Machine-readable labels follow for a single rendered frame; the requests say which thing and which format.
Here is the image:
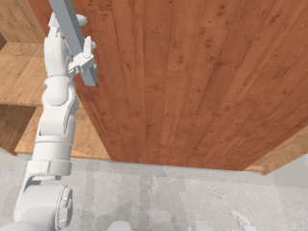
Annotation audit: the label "robot left forearm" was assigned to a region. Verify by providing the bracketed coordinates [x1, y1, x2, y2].
[13, 76, 80, 223]

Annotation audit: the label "left robot hand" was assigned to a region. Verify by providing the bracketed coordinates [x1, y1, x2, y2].
[43, 13, 96, 80]

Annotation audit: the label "handle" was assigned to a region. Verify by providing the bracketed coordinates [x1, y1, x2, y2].
[48, 0, 98, 87]

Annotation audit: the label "right robot hand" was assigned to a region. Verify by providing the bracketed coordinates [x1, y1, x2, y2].
[230, 210, 257, 231]

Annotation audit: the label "left robot upper arm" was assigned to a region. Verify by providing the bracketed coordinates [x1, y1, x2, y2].
[0, 185, 73, 231]

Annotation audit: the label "left robot thigh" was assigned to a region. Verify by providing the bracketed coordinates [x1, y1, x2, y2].
[107, 220, 133, 231]

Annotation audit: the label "wardrobe door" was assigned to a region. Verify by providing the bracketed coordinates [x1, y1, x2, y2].
[28, 0, 308, 171]
[252, 125, 308, 167]

